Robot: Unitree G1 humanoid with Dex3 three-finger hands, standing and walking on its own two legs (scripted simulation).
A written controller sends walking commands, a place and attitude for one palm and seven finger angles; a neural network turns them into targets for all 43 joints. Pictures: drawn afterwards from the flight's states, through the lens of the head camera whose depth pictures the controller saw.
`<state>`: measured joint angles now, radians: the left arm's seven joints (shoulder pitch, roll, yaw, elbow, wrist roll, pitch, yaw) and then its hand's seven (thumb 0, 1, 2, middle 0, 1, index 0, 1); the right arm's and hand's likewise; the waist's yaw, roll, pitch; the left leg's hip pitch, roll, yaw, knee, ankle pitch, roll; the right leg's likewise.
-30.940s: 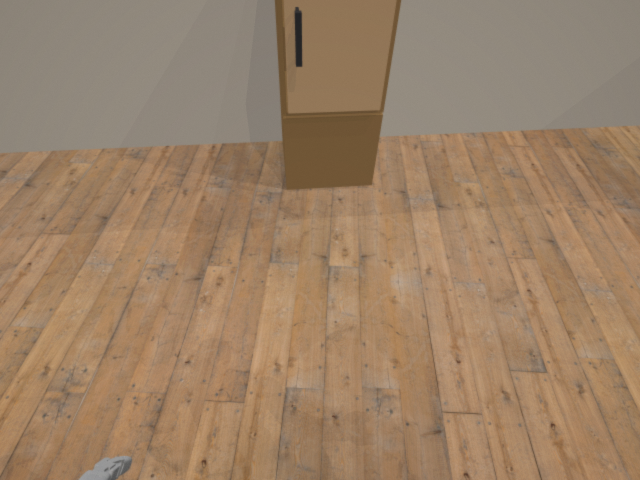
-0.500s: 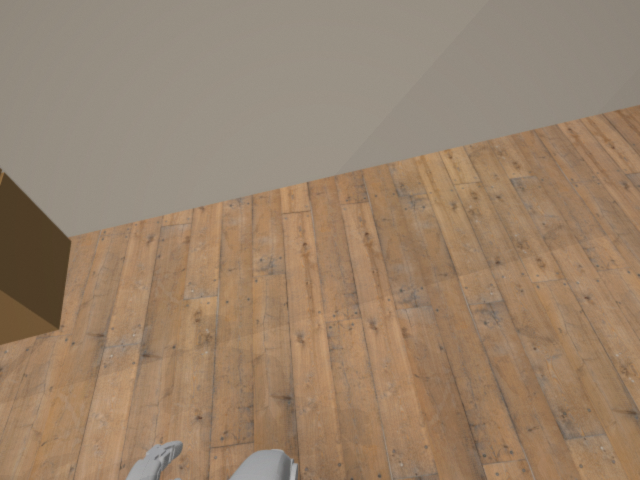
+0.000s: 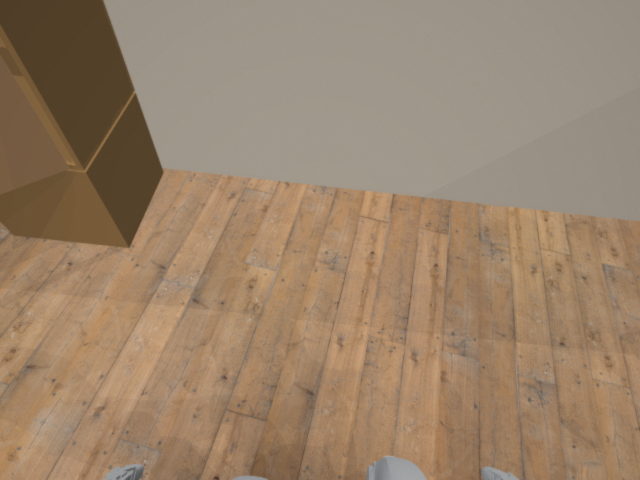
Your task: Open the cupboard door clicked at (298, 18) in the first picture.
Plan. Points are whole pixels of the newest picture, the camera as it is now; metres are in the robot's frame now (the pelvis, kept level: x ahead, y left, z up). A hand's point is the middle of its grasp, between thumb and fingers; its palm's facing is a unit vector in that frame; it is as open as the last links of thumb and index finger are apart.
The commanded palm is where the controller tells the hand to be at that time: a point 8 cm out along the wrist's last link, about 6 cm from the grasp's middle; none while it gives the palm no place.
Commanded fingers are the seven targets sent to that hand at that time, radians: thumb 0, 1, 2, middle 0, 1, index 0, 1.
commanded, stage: turn to face it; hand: left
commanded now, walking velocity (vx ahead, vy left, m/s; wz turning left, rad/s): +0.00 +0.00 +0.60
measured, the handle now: out of the picture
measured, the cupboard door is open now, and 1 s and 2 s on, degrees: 43 43 43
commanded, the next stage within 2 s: take the last steps up to it in 1.12 s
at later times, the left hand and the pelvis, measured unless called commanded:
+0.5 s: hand out of the picture +0.02 +0.14 -0.15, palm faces +0.33 -0.91 -0.25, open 7.4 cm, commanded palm none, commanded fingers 0.00 0.90 0.90 -0.20 -0.30 -0.20 -0.30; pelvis +0.01 -0.06 +0.01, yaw +20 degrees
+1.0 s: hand out of the picture -0.01 +0.19 -0.16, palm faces +0.55 -0.80 -0.25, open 7.4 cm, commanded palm none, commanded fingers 0.00 0.90 0.90 -0.20 -0.30 -0.20 -0.30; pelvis +0.02 -0.04 +0.00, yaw +32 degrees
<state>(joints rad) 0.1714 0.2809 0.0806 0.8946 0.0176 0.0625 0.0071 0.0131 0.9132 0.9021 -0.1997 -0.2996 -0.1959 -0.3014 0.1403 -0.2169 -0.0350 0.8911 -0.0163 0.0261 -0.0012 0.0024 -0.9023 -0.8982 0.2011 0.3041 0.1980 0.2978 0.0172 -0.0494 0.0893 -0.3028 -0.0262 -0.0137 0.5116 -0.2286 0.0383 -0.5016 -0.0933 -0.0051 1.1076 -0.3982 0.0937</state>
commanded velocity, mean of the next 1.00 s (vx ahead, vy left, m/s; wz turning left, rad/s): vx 0.00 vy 0.00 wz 0.49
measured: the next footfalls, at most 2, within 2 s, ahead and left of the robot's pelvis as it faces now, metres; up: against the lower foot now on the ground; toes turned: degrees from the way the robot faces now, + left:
right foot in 0.22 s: +0.05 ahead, -0.16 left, +0.00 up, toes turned +7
left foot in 0.64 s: +0.00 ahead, +0.08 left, +0.00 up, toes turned +30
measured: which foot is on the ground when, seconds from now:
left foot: down 0.00-0.22, up 0.24-0.62, down 0.64-1.00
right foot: up 0.00-0.20, down 0.22-0.64, up 0.66-1.00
